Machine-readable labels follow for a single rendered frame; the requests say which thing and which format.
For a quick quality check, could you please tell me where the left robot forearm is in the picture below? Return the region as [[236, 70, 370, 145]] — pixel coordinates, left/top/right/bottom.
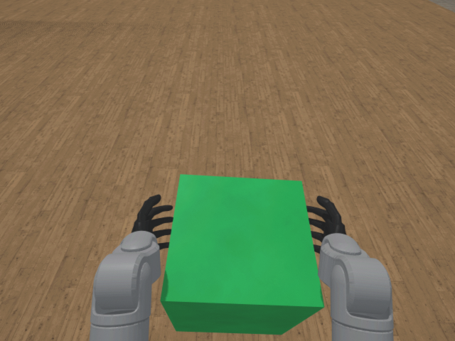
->
[[90, 231, 161, 341]]

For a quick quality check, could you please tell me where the right robot hand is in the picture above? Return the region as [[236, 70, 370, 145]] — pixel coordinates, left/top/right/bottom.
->
[[306, 196, 346, 254]]

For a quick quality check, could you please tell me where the right robot forearm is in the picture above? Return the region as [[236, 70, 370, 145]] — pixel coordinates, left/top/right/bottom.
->
[[318, 233, 394, 341]]

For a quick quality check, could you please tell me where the left robot hand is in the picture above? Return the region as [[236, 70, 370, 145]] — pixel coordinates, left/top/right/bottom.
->
[[132, 195, 173, 250]]

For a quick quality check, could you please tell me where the carton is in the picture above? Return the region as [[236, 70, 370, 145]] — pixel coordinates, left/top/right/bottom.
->
[[160, 174, 324, 335]]

